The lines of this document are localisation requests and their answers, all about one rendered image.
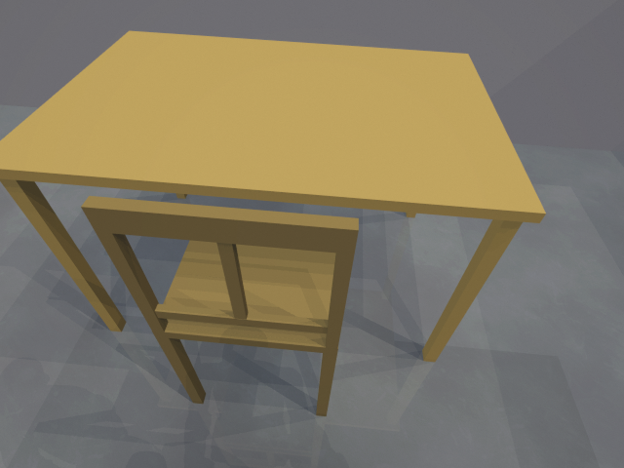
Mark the table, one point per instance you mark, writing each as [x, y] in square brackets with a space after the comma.
[319, 124]

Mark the chair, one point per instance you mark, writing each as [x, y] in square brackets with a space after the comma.
[247, 277]

